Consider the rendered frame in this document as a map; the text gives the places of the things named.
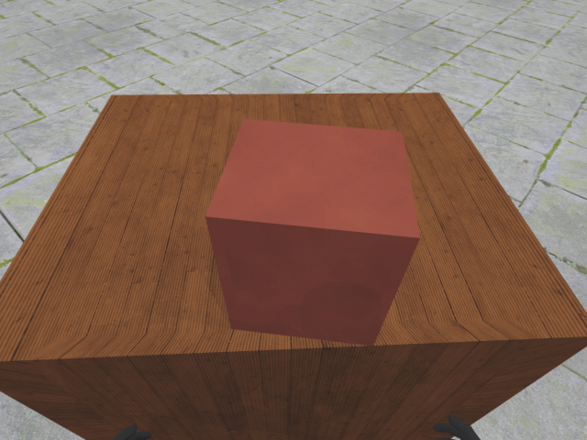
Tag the pedestal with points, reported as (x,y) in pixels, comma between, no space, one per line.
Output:
(112,311)

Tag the carton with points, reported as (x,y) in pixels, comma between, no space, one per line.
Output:
(313,228)

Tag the right robot hand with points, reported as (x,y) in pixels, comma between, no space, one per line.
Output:
(458,428)

